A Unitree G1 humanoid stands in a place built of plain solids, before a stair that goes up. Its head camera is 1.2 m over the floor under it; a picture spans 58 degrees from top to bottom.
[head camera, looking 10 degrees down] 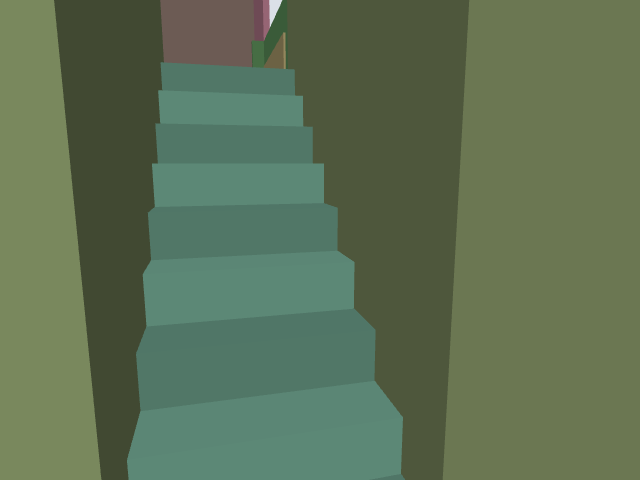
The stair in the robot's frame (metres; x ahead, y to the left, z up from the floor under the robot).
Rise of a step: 0.20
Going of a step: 0.25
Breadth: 0.84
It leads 14 degrees to the left of straight ahead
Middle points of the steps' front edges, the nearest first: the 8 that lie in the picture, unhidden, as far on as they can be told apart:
1.16 0.13 0.40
1.40 0.19 0.60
1.65 0.25 0.80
1.89 0.32 1.00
2.13 0.38 1.20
2.37 0.44 1.40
2.61 0.50 1.60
2.85 0.56 1.80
